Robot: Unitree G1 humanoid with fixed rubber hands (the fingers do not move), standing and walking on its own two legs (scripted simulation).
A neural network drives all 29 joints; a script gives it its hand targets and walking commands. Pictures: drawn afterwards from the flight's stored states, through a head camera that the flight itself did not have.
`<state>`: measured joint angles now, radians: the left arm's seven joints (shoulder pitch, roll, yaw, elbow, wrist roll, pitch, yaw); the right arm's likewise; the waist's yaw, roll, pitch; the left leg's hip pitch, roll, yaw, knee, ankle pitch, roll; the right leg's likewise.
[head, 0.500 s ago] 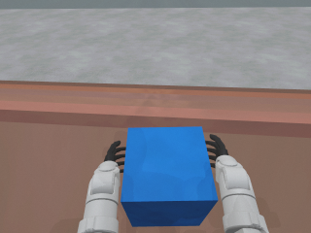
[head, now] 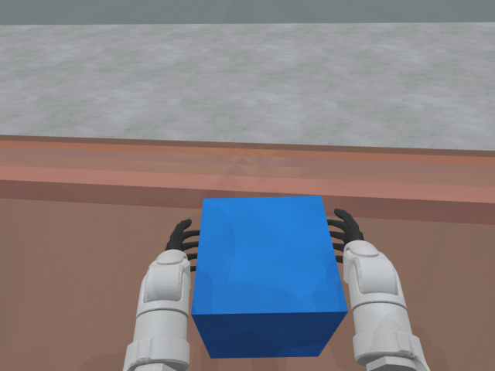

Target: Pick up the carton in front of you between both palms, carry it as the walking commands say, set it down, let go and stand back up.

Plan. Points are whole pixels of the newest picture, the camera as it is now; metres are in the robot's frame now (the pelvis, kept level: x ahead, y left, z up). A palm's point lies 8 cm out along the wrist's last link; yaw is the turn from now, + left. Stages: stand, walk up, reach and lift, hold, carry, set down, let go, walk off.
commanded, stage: hold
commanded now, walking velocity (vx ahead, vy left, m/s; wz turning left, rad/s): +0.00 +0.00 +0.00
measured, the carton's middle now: (263, 281) +0.29 +0.00 -0.03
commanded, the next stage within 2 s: carry in 0.06 s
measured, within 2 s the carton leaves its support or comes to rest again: neither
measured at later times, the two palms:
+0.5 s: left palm (182, 207) +0.38 +0.15 +0.08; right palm (343, 197) +0.39 -0.15 +0.08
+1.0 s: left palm (208, 126) +0.65 +0.12 +0.08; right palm (326, 117) +0.67 -0.18 +0.09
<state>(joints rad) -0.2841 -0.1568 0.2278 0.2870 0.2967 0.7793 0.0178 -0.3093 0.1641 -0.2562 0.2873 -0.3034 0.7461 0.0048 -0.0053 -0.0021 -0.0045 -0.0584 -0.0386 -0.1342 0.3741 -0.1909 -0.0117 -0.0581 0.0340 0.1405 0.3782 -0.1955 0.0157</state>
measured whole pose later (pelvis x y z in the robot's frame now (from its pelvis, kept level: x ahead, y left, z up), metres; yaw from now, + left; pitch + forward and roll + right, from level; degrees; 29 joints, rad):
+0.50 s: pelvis +0.11 -0.01 -0.01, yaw -1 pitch +5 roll +1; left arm -0.18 -0.09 0.14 -0.21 0.10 1.15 0.10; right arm -0.24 0.15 -0.11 -0.16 -0.13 1.10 -0.09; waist 0.01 -0.01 -0.17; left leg -0.27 0.02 0.17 0.47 -0.27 0.03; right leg -0.32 -0.06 -0.07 0.73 -0.48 -0.01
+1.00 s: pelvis +0.39 -0.04 +0.00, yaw +1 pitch +5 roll +2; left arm -0.17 -0.14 0.12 -0.35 0.11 1.24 0.10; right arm -0.19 0.14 -0.11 -0.35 -0.12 1.21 -0.09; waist 0.03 -0.01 -0.10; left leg -0.59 0.06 0.15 0.65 -0.17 0.01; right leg -0.03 -0.04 -0.20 0.28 -0.34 -0.02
